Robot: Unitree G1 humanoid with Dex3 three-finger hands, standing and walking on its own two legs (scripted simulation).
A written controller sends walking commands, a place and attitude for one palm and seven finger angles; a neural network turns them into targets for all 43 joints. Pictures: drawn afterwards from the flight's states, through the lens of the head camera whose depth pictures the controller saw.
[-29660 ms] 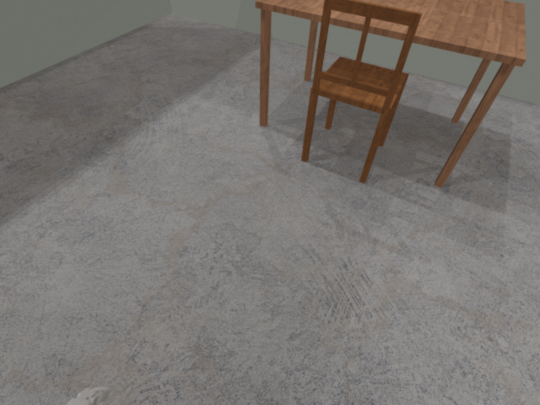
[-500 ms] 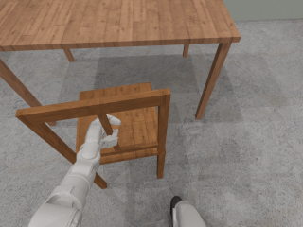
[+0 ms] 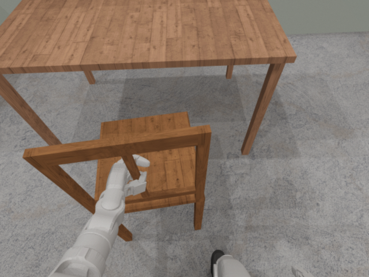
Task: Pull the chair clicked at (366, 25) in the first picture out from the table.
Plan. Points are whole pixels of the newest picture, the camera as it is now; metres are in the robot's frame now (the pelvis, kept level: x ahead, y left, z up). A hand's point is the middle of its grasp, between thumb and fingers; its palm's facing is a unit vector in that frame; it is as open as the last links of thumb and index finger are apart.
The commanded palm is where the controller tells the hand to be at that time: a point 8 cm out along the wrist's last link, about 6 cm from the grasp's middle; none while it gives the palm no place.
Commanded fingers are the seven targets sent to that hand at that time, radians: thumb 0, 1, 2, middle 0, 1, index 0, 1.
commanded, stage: stop walking, hand still on the chair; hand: left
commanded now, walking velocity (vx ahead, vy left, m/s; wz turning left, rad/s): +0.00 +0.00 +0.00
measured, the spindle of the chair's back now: (137, 177) +0.36 +0.13 -0.08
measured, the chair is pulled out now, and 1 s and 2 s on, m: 0.27 0.28 0.28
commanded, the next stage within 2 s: open the thumb and straighten the fingers in 0.62 s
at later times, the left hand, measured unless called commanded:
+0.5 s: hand (140, 183) +0.33 +0.12 -0.05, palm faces -0.11 -0.97 -0.20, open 5.3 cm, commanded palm +0.32 +0.17 -0.03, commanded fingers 0.00 0.90 0.90 -0.50 -1.45 -0.50 -1.45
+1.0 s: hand (136, 182) +0.33 +0.13 -0.04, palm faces -0.12 -0.97 -0.20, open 8.9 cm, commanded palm +0.31 +0.18 -0.03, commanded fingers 0.00 -0.55 0.20 -0.38 -1.09 -0.38 -1.09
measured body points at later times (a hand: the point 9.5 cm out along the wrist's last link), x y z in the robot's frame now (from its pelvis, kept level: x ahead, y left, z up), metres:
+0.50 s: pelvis +0.04 +0.02 +0.00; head +0.07 +0.02 +0.45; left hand +0.33 +0.17 -0.03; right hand +0.18 -0.23 -0.11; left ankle -0.07 +0.16 -0.72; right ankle +0.14 -0.13 -0.72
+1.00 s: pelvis +0.03 +0.02 -0.01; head +0.08 +0.02 +0.44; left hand +0.34 +0.18 -0.03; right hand +0.16 -0.24 -0.12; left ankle -0.07 +0.16 -0.72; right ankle +0.14 -0.13 -0.72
